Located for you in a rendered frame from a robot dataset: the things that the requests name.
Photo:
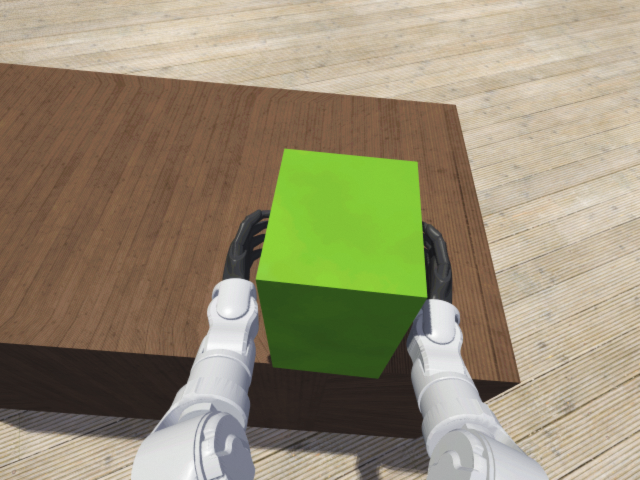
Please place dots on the robot left forearm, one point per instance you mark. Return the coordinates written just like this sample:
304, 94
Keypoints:
222, 370

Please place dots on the carton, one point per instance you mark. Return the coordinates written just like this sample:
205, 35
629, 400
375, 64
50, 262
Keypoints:
342, 273

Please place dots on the right robot hand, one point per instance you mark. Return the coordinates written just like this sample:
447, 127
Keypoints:
437, 265

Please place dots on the pedestal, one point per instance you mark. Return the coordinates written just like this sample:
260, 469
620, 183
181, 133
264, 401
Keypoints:
120, 196

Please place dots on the left robot upper arm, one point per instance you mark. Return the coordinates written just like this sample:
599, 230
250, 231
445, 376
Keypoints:
211, 446

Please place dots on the robot right forearm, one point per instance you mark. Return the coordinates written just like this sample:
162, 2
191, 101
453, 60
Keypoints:
445, 392

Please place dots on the left robot hand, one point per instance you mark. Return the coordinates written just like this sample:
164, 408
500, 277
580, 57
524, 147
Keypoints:
241, 255

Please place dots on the right robot upper arm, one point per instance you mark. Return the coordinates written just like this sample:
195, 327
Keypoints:
467, 454

